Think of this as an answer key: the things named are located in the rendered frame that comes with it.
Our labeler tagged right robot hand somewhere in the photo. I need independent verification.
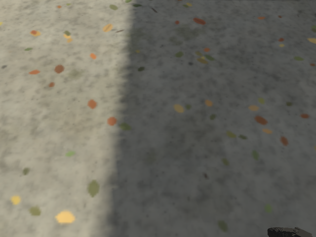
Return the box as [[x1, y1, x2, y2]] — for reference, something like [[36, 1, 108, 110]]
[[267, 227, 313, 237]]

